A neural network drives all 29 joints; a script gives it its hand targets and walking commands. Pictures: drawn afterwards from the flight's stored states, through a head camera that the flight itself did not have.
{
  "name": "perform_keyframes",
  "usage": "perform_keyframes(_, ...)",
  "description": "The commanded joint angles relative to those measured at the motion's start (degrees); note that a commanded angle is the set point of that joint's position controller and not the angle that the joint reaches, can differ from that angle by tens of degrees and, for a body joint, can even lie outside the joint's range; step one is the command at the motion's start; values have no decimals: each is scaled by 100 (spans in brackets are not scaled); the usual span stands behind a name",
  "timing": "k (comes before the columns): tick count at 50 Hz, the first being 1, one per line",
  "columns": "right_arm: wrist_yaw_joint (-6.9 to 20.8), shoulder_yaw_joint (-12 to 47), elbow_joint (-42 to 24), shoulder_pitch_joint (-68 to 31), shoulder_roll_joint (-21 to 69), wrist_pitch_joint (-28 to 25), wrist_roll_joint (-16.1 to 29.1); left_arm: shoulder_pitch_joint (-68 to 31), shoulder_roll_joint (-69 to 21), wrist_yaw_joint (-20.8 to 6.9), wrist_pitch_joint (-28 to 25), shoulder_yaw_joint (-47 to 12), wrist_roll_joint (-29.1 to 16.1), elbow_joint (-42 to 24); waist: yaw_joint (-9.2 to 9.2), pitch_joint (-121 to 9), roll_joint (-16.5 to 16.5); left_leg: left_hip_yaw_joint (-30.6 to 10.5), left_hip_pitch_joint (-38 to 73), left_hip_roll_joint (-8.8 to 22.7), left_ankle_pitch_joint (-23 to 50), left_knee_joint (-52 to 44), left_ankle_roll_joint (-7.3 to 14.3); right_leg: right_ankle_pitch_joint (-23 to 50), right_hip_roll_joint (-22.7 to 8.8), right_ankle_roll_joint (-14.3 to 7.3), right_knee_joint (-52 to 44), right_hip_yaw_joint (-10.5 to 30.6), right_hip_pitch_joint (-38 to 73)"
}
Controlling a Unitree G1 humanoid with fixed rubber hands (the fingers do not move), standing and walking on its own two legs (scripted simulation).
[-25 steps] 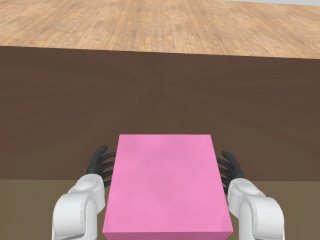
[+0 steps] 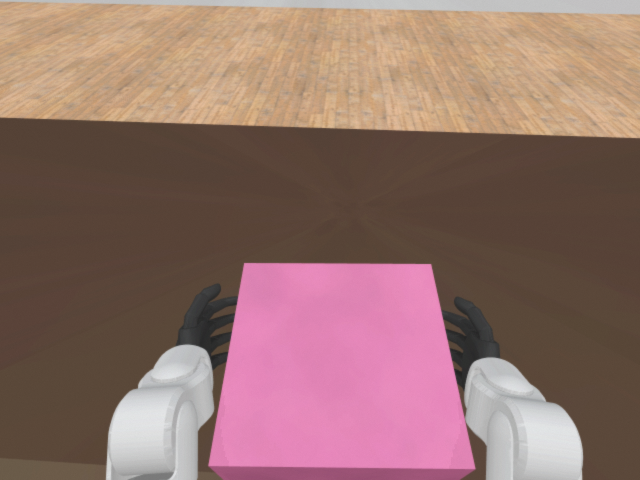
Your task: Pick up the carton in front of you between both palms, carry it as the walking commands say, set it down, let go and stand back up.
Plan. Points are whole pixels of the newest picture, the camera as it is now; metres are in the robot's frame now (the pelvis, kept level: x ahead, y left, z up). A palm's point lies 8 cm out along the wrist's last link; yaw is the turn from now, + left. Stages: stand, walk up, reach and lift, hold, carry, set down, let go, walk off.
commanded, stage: carry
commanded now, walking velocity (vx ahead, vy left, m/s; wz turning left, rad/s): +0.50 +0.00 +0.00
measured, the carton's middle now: (336, 393) +0.25 +0.00 +0.03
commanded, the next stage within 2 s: none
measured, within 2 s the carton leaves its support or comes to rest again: neither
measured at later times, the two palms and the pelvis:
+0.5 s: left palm (251, 148) +0.67 +0.16 +0.12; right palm (415, 152) +0.65 -0.14 +0.13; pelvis +0.33 +0.03 -0.01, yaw -2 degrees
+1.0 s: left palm (279, 93) +1.01 +0.15 +0.09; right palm (395, 99) +1.01 -0.15 +0.08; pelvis +0.68 +0.02 -0.05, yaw -1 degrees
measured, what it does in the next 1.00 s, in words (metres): goes down: left foot, then right foot 0.05 m lower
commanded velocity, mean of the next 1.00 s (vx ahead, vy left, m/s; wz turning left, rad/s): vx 0.50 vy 0.00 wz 0.00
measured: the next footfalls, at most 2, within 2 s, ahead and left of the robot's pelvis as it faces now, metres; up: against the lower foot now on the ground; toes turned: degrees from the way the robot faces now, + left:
left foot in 0.46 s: +0.49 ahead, +0.10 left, -0.02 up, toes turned +5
right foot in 0.96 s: +0.82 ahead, -0.04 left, -0.06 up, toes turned -4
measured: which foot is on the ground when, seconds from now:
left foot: up 0.00-0.44, down 0.46-0.98, up 1.00-1.00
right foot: down 0.00-0.50, up 0.52-0.94, down 0.96-1.00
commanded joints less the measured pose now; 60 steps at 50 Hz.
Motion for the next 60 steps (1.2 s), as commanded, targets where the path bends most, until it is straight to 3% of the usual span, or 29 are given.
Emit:
perform_keyframes(1,926,3812,-469,-2465,4265,-66,1796,-1880,-4695,-946,158,-3759,-1978,-143,144,-1618,-1466,-762,-3903,-460,123,3865,108,-106,-2247,-1043,-1967,4304,4228)
perform_keyframes(2,940,3847,-470,-2656,4475,-122,1802,-2043,-4856,-992,95,-3787,-2034,-147,74,-1583,-1141,-803,-3922,-236,313,3946,252,475,-2051,-918,-1825,3704,3853)
perform_keyframes(3,937,3851,-411,-2829,4666,-201,1778,-2390,-5044,-1023,37,-3911,-2090,-187,-18,-1412,-498,-890,-3833,31,668,3620,324,517,-1896,-720,-1864,3187,3269)
perform_keyframes(5,923,3804,-156,-2988,4771,-347,1723,-2785,-5162,-1024,-86,-3957,-2111,30,-118,-1293,-478,-879,-3568,170,1129,2873,321,-351,-1605,-418,-2095,2438,2629)
perform_keyframes(8,825,3784,249,-3078,4638,-516,1587,-2843,-4881,-1001,-223,-3876,-2011,313,-84,-999,-604,-597,-3636,204,1441,1960,230,-323,-1411,-459,-2291,1710,2184)
perform_keyframes(12,659,3690,410,-3876,4161,-577,1612,-3199,-4316,-825,-288,-3480,-1769,761,41,-740,-828,-302,-4248,205,2197,748,140,286,-1232,-529,-2245,1300,2564)
perform_keyframes(19,286,3003,1374,-5185,3390,-551,1680,-4443,-3575,-268,-327,-2853,-1474,1683,159,-463,-908,51,-3676,-224,2836,-944,401,1439,-961,-408,-1568,866,2916)
perform_keyframes(21,207,2698,1654,-5370,3225,-554,1599,-4800,-3598,-186,-337,-2727,-1526,2003,-72,-707,-1068,20,-2814,-297,2756,-1155,515,2373,-1058,-244,-1075,841,2916)
perform_keyframes(23,176,2418,2090,-5437,3333,-591,1556,-5237,-3670,-135,-358,-2692,-1521,2108,-548,-1494,-589,417,-996,-663,2330,-1467,410,2669,-698,90,826,349,2683)
perform_keyframes(24,157,2305,2272,-5577,3380,-616,1545,-5554,-3750,-104,-374,-2637,-1542,2032,-582,-2007,227,-722,159,-18,1303,-1473,490,1244,-453,217,2156,505,1627)
perform_keyframes(25,145,2249,2354,-5807,3388,-644,1547,-5571,-3935,-89,-337,-2511,-1567,2225,-422,-2136,1552,-3543,711,1447,1231,-2120,1012,-1227,304,372,3596,708,203)
perform_keyframes(26,176,2269,2451,-5903,3527,-641,1580,-5870,-3933,-59,-371,-2453,-1548,2206,-487,-2060,1764,-3967,1173,1539,1383,-2367,1199,-2045,509,245,4253,1407,-774)
perform_keyframes(27,230,2348,2407,-6277,3782,-696,1736,-6153,-4195,-47,-378,-2435,-1583,2346,-475,-2007,1416,-3643,1064,1465,2080,-2232,1242,-1920,329,113,4553,1533,-1015)
perform_keyframes(28,279,2408,2387,-6573,4099,-749,1791,-6269,-4380,-73,-426,-2476,-1566,2384,-447,-1939,688,-3155,694,1422,2686,-2087,1159,-1627,58,111,4377,1644,-1020)
perform_keyframes(30,399,2583,2147,-6946,4649,-879,1953,-6227,-4954,-198,-515,-2528,-1620,2533,-377,-1942,256,-2368,320,1193,3290,-2034,1133,-1268,-207,150,3746,1672,-972)
perform_keyframes(35,553,2892,1790,-6468,4938,-1046,1958,-5658,-5351,-327,-726,-2921,-1574,2214,-447,-2134,391,-1611,874,1016,5113,-1727,1233,-881,-198,202,2573,1424,-1446)
perform_keyframes(39,623,3187,1370,-6040,4838,-1035,1976,-5444,-5074,-368,-766,-3193,-1577,1510,-521,-1901,471,-1088,1098,576,5852,-1593,1035,362,20,198,1439,1127,-1641)
perform_keyframes(41,608,3315,1182,-5948,4674,-1027,2006,-5283,-4941,-376,-722,-3219,-1604,1372,-681,-1765,290,-832,1186,243,5556,-1504,965,1039,220,252,327,902,-1407)
perform_keyframes(44,612,3527,1283,-5565,4350,-942,2083,-4891,-4411,-380,-588,-3120,-1448,1341,-707,-1544,354,-757,725,236,4812,-1214,862,2224,256,50,-911,844,-334)
perform_keyframes(46,571,3561,1289,-5714,4204,-871,2079,-4596,-4145,-371,-496,-2906,-1342,1542,-370,-1572,362,-627,362,213,5007,-520,706,2507,294,-60,-1079,778,791)
perform_keyframes(47,541,3475,1389,-5756,4170,-818,2053,-4447,-4007,-366,-468,-2805,-1284,1622,-57,-1785,127,-476,63,171,4776,314,593,2499,185,-98,-1297,867,1603)
perform_keyframes(48,513,3365,1494,-5832,4055,-767,2008,-4546,-3879,-361,-447,-2721,-1243,1606,116,-1917,-324,-260,-675,-8,3854,1352,486,2719,-10,15,-1046,916,2578)
perform_keyframes(49,463,3203,1714,-5794,3956,-703,1946,-4583,-3721,-362,-396,-2619,-1247,1680,52,-2180,-1051,-223,-2082,-299,1085,2508,436,4442,-929,-14,-7,1799,3865)
perform_keyframes(50,418,3050,1729,-5714,3937,-619,1907,-4695,-3553,-313,-324,-2576,-1202,1919,79,-2402,-2267,-690,-3692,-1036,-833,3908,154,3757,-1964,-1095,-124,4121,4724)
perform_keyframes(51,358,2912,1736,-5641,3822,-561,1796,-4541,-3853,-328,-282,-2614,-1353,2123,301,-2490,-1599,-896,-4380,-922,-702,4223,285,1763,-2090,-1512,-691,4870,4723)
perform_keyframes(52,337,2929,1737,-5787,4081,-559,1777,-4778,-4103,-369,-317,-2680,-1495,1920,225,-2187,-1012,-983,-4485,-683,-373,4104,350,958,-1812,-1313,-999,4634,4195)
perform_keyframes(54,362,2782,1838,-5871,4459,-657,1617,-5370,-4785,-482,-429,-3005,-1820,1848,136,-1697,-394,-1054,-4328,-364,142,3283,363,1093,-1624,-1119,-1084,3930,3062)
perform_keyframes(56,407,2854,1861,-5951,4742,-815,1536,-5805,-5176,-601,-618,-3275,-2048,1733,53,-1764,-479,-1061,-4006,-218,424,2453,297,951,-1377,-907,-1209,3492,2628)
perform_keyframes(60,387,2959,1889,-5587,4751,-1140,1409,-5611,-5319,-668,-858,-3477,-2160,1843,155,-1845,-558,-815,-4309,-193,1311,1389,211,2648,-1159,-805,-994,2728,2987)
